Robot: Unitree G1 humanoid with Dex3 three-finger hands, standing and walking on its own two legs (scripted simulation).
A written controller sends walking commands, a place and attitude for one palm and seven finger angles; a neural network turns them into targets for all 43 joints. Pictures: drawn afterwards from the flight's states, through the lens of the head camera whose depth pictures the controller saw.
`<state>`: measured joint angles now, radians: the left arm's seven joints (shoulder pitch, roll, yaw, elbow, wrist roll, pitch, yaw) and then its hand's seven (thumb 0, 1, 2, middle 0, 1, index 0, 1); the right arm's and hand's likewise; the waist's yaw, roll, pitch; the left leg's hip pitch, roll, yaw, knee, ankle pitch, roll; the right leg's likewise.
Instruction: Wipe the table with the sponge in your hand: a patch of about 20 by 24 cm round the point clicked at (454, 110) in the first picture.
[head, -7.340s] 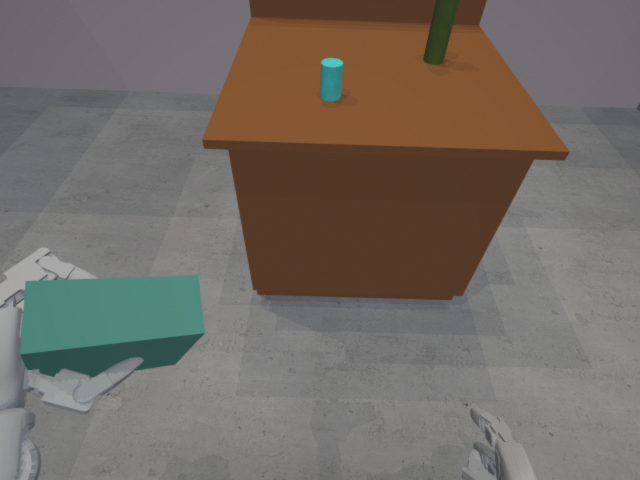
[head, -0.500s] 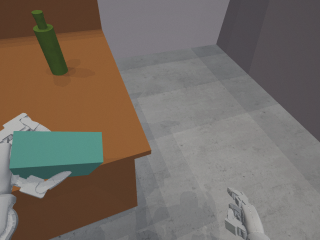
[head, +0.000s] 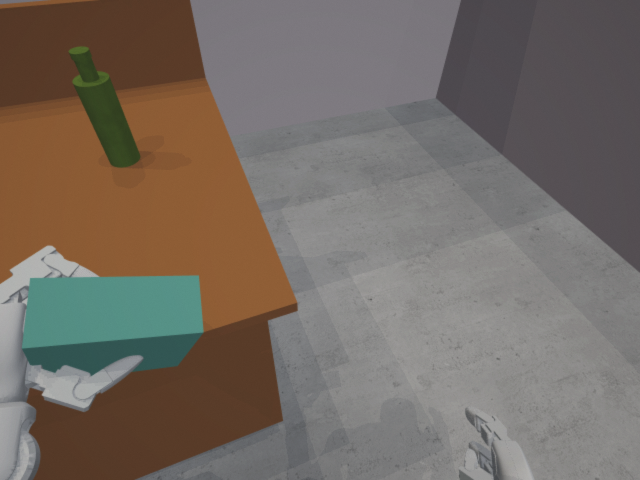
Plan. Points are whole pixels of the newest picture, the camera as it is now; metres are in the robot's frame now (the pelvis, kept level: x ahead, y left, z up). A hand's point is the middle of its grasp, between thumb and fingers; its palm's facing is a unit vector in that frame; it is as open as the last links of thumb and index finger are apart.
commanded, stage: look again from close up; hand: left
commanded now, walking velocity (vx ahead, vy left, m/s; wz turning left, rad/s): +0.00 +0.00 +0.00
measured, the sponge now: (143, 328) +0.23 +0.20 +0.13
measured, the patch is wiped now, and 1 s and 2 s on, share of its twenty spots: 0.00 0.00 0.00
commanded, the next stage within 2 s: shuffle to correct the standing spot in 0.06 s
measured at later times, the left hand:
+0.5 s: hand (84, 324) +0.22 +0.25 +0.15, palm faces +0.39 -0.85 -0.36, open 9.7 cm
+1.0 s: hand (63, 267) +0.28 +0.30 +0.15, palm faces +0.44 -0.80 -0.41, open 9.7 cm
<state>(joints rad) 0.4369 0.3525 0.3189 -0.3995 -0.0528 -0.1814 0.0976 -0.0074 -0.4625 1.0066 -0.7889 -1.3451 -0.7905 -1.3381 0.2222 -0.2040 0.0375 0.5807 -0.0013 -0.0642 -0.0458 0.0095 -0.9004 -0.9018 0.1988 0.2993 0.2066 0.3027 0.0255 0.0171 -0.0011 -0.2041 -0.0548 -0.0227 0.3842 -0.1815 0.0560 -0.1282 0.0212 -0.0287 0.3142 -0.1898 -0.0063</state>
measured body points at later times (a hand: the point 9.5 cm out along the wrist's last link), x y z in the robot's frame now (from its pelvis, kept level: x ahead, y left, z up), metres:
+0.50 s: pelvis +0.02 +0.00 -0.01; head +0.01 +0.01 +0.44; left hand +0.19 +0.29 +0.17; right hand +0.18 -0.24 -0.09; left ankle +0.01 +0.08 -0.75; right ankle -0.01 -0.12 -0.75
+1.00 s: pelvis +0.08 +0.05 -0.03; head +0.10 +0.06 +0.42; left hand +0.25 +0.34 +0.17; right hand +0.25 -0.20 -0.12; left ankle +0.13 +0.20 -0.75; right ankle +0.05 -0.10 -0.74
